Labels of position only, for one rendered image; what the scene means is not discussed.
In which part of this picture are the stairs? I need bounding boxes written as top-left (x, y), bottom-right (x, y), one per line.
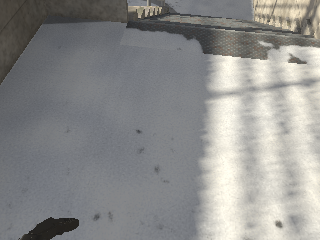
top-left (137, 13), bottom-right (314, 39)

